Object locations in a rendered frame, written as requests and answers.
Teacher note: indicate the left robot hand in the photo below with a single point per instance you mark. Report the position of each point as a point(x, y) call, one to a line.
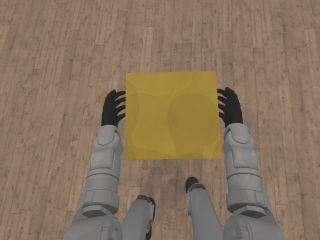
point(110, 112)

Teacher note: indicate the right robot forearm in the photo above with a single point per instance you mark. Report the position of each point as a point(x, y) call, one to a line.
point(246, 194)

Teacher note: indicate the right robot hand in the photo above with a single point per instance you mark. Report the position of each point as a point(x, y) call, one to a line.
point(232, 108)

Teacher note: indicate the robot right upper arm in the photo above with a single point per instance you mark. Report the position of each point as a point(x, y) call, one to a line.
point(242, 227)

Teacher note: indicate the carton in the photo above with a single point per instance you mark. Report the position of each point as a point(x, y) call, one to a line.
point(172, 115)

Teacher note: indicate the left robot forearm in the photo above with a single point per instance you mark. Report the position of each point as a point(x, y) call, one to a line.
point(100, 195)

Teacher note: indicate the robot left thigh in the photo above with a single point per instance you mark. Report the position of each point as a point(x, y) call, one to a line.
point(137, 220)

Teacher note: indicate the left robot foot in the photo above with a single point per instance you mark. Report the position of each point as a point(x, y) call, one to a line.
point(148, 235)

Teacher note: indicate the robot left upper arm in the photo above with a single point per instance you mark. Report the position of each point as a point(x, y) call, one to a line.
point(105, 227)

